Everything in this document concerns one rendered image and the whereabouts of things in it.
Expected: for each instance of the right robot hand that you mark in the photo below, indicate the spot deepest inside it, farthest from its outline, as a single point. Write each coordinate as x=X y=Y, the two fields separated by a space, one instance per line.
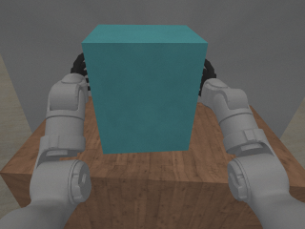
x=208 y=73

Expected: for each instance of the robot right forearm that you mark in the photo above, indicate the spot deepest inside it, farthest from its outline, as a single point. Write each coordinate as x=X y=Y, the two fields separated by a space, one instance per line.
x=242 y=137

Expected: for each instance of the left robot hand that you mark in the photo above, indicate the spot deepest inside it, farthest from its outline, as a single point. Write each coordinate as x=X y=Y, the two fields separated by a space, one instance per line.
x=79 y=66

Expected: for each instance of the robot left forearm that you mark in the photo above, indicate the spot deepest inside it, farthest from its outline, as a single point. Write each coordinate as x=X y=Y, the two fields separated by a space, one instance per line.
x=65 y=116

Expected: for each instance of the pedestal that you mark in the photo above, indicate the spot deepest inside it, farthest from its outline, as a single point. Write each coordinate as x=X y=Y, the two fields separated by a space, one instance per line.
x=156 y=190

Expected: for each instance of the left robot upper arm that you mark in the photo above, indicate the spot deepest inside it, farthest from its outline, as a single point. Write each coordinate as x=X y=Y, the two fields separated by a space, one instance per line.
x=57 y=187

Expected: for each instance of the carton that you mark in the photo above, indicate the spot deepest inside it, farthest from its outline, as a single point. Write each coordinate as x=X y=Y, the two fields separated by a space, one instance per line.
x=145 y=82

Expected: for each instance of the right robot upper arm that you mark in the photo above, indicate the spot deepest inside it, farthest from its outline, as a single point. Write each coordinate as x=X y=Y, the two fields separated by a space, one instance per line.
x=260 y=181

